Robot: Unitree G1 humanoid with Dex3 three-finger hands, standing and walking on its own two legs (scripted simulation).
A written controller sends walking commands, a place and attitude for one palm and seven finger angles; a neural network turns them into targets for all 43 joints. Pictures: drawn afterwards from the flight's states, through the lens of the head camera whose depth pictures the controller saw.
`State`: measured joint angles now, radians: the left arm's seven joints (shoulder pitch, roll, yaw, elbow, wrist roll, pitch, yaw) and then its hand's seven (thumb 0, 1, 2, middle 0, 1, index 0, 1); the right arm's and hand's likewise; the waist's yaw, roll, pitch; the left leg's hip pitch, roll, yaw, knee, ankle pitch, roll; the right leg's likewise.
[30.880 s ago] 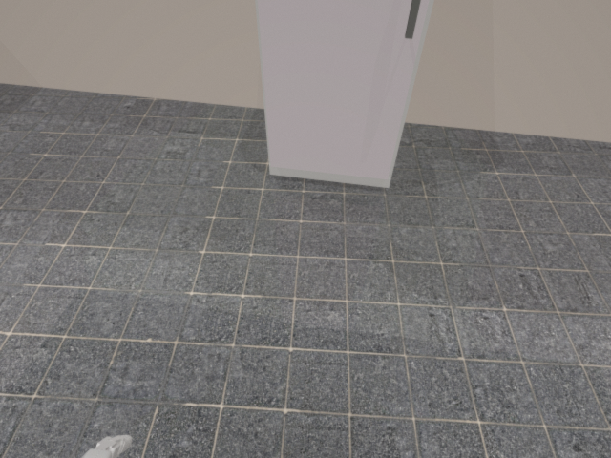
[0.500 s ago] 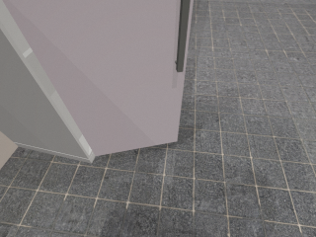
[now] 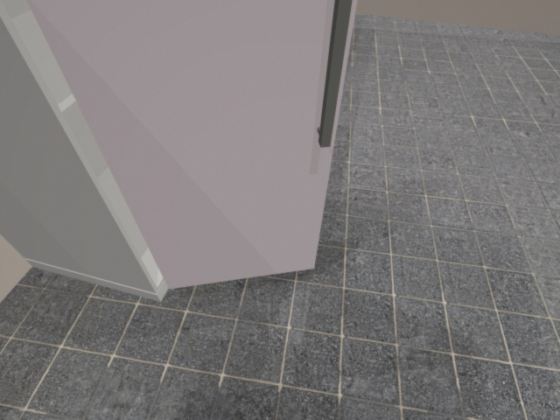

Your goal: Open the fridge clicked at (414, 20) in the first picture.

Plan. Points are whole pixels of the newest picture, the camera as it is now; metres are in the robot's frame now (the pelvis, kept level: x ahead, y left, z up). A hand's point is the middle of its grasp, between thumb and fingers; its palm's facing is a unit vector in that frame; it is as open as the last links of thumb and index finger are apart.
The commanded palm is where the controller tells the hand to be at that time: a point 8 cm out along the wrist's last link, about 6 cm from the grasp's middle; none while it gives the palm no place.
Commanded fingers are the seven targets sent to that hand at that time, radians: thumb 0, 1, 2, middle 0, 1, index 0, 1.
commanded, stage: let the arm hang, fingers relaxed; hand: right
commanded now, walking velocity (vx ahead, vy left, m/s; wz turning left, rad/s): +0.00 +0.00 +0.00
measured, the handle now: (334, 42) +0.73 -0.05 +0.20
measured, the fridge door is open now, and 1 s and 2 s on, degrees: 65 65 65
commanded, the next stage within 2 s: look to check the result in 0.04 s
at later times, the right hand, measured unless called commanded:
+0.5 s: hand out of the picture +0.02 -0.16 -0.18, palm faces +0.01 +0.98 -0.18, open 7.4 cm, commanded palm none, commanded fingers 0.00 -0.90 -0.90 0.20 0.30 0.20 0.30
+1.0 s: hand out of the picture +0.03 -0.16 -0.18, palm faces +0.02 +0.98 -0.18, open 7.4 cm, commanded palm none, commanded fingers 0.00 -0.90 -0.90 0.20 0.30 0.20 0.30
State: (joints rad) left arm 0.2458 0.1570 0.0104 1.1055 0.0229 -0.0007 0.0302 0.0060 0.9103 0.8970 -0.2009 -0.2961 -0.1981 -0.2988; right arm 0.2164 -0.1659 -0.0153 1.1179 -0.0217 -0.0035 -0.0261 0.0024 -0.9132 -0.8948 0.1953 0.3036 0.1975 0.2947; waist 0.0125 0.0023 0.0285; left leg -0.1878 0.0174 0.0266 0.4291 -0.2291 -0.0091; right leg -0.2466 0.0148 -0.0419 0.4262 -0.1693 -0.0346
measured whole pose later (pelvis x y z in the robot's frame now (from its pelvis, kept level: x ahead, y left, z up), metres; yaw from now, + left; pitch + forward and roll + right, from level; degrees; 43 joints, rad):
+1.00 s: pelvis +0.03 +0.01 +0.00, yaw +0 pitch -1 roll +0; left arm 0.23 0.15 0.00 1.15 0.02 0.00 0.04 0.01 0.91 0.90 -0.20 -0.30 -0.20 -0.30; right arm 0.24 -0.16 -0.01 1.15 -0.01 -0.01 -0.03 0.00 -0.90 -0.89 0.19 0.30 0.20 0.29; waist 0.01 0.01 0.05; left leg -0.12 0.00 0.03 0.38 -0.25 0.01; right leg -0.18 0.00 -0.03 0.40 -0.20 -0.01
